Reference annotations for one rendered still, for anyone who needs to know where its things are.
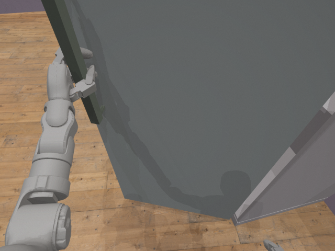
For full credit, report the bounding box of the robot left forearm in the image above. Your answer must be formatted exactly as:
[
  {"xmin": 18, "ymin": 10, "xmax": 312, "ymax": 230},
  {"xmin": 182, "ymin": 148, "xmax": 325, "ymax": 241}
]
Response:
[{"xmin": 5, "ymin": 99, "xmax": 78, "ymax": 246}]

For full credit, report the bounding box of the robot right hand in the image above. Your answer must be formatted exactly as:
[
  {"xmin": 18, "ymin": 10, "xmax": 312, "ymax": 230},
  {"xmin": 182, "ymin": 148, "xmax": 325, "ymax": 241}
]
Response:
[{"xmin": 263, "ymin": 239, "xmax": 284, "ymax": 251}]

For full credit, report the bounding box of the fridge door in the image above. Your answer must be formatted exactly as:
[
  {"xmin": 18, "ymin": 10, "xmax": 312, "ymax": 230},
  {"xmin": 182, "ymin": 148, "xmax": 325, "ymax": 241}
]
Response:
[{"xmin": 64, "ymin": 0, "xmax": 335, "ymax": 220}]

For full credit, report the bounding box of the robot left upper arm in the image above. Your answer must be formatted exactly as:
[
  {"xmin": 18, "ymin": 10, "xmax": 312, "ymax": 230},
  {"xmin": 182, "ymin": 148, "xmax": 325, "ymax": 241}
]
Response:
[{"xmin": 0, "ymin": 203, "xmax": 71, "ymax": 251}]

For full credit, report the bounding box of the handle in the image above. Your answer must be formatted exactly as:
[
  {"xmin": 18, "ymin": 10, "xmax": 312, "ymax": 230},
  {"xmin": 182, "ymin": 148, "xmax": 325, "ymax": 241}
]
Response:
[{"xmin": 41, "ymin": 0, "xmax": 105, "ymax": 124}]

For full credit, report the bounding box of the robot left hand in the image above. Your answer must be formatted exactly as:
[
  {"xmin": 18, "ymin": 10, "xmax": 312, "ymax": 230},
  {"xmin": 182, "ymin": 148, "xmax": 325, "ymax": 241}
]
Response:
[{"xmin": 47, "ymin": 47, "xmax": 98, "ymax": 104}]

